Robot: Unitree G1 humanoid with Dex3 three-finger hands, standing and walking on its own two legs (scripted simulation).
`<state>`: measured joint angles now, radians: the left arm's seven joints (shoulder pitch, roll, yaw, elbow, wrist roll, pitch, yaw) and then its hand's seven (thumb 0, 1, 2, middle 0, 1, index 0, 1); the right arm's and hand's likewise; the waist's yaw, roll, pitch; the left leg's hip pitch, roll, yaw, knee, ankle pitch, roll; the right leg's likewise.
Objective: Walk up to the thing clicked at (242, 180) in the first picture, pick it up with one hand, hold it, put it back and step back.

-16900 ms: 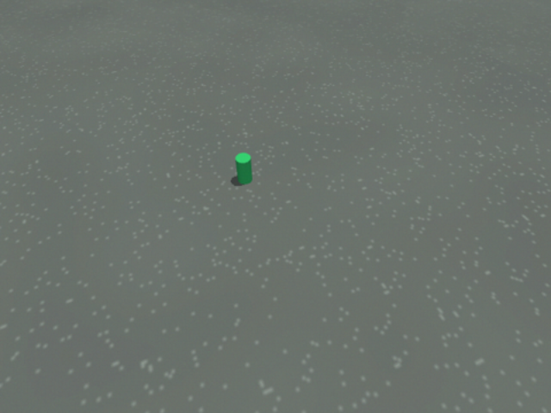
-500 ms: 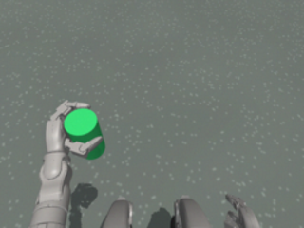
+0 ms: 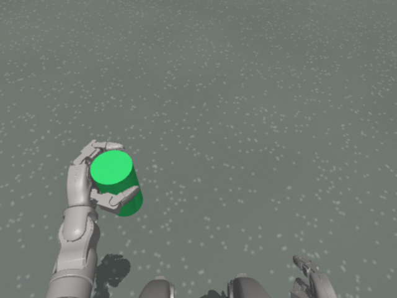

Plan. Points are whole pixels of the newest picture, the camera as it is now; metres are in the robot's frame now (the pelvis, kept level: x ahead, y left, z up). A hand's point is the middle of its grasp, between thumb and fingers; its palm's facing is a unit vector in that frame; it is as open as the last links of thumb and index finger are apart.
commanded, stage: lift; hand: left
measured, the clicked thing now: (120, 185) +0.34 +0.17 +0.00
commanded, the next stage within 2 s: hold in 0.28 s
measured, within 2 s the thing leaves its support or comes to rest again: neither
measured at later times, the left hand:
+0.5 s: hand (118, 170) +0.34 +0.17 +0.06, palm faces +0.12 -0.99 +0.01, open 10.6 cm
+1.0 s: hand (117, 169) +0.33 +0.16 +0.08, palm faces +0.12 -0.99 +0.01, open 10.6 cm
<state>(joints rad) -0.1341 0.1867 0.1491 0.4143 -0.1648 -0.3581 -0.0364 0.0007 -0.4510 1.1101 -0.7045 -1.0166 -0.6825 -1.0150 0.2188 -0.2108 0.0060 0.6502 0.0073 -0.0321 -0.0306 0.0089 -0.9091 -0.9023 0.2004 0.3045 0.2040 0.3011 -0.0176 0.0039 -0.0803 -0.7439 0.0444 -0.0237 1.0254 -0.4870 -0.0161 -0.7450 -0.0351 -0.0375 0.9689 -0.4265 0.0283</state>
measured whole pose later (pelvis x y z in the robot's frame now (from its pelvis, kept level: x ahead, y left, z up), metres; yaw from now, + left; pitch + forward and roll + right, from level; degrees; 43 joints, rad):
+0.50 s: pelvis +0.01 -0.01 +0.02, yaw +0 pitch +9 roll -1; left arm -0.12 0.17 0.15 0.41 -0.17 -0.36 -0.05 0.00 -0.45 1.11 -0.70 -1.02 -0.68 -1.02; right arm 0.22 -0.21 0.00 0.65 0.01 -0.01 -0.02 0.01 -0.91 -0.90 0.20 0.30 0.20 0.30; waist -0.02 0.01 -0.05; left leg -0.62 0.05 -0.02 0.93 -0.46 -0.02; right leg -0.63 -0.03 -0.03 0.89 -0.41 0.02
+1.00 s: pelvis +0.01 -0.01 +0.02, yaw +0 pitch +6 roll -1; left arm -0.12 0.17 0.14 0.42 -0.16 -0.35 -0.03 0.00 -0.45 1.11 -0.70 -1.02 -0.68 -1.02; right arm 0.22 -0.21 0.00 0.66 0.01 -0.01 -0.03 0.01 -0.91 -0.91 0.20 0.30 0.20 0.30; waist -0.02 0.01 -0.04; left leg -0.54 0.05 -0.01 0.86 -0.43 -0.03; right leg -0.55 -0.03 -0.03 0.82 -0.38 0.02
